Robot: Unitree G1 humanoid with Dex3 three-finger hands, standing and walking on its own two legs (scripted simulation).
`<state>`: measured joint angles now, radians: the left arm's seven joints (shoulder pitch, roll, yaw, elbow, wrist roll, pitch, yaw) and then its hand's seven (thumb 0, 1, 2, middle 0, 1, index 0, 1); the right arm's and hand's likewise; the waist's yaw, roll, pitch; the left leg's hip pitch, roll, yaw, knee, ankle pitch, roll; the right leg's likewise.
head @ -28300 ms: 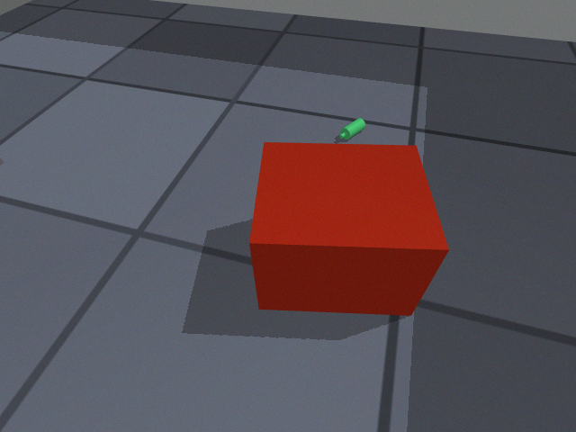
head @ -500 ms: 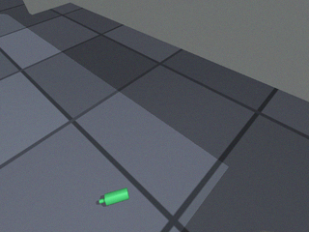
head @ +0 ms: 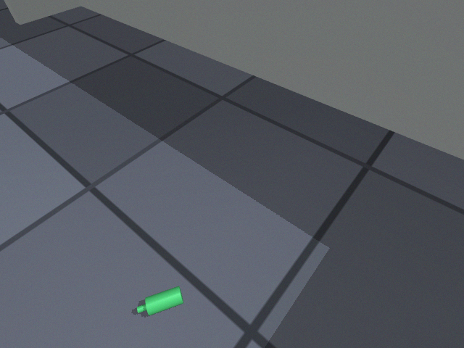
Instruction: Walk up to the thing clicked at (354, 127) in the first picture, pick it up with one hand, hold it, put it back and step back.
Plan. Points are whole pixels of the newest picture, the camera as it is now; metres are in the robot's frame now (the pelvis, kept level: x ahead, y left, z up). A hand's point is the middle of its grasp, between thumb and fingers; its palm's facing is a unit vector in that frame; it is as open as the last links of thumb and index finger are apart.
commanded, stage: walk up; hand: left
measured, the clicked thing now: (159, 302) +0.45 +0.31 -0.75
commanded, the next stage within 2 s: stand in 0.32 s
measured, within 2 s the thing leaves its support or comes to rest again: neither
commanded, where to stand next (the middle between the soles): +0.06 +0.01 m, yaw +2 degrees
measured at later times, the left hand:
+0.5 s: hand out of the picture +0.08 +0.25 -0.16, palm faces -0.03 -0.94 -0.34, open 7.4 cm
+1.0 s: hand out of the picture +0.08 +0.25 -0.15, palm faces -0.02 -0.94 -0.35, open 7.4 cm
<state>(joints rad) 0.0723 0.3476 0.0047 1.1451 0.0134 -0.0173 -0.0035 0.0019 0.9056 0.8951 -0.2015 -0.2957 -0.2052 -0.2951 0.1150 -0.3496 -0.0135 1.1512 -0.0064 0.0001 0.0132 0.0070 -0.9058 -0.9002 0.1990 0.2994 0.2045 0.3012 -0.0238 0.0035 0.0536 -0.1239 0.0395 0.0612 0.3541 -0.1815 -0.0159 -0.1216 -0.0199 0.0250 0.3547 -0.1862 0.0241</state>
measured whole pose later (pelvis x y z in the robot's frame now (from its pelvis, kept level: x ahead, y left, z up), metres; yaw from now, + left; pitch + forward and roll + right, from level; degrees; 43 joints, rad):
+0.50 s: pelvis +0.01 +0.00 +0.00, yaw +0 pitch -2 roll +0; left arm 0.10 0.35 0.00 1.14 0.01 -0.01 0.00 0.00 0.91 0.90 -0.20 -0.30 -0.20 -0.29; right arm 0.07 -0.35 -0.01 1.14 -0.01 0.00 0.01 0.01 -0.91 -0.90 0.20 0.30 0.21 0.30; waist -0.01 -0.01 0.05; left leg -0.11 0.03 0.06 0.32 -0.17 -0.02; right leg -0.11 -0.02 0.02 0.33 -0.18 0.03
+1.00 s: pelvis +0.01 -0.01 +0.00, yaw +1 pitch -2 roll +0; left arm 0.11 0.35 0.00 1.14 0.01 -0.01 0.00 0.00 0.91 0.90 -0.20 -0.30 -0.20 -0.29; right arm 0.10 -0.35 -0.01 1.15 -0.01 0.00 0.01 0.01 -0.91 -0.90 0.20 0.30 0.21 0.30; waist -0.01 0.00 0.05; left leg -0.11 0.04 0.04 0.31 -0.17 -0.03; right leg -0.10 -0.02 0.00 0.32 -0.19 0.02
